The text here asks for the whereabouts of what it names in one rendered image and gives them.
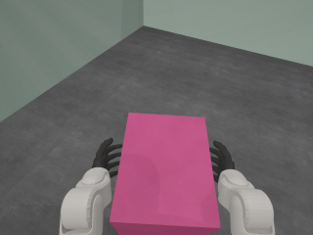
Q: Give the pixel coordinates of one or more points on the robot right forearm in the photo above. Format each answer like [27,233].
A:
[251,211]

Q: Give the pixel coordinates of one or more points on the right robot hand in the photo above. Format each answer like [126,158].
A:
[224,162]

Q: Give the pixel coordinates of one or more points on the robot left forearm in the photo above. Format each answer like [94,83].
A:
[82,210]

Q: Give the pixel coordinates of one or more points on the carton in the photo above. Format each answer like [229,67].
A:
[165,183]

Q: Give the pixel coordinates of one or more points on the left robot hand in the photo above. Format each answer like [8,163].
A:
[102,156]

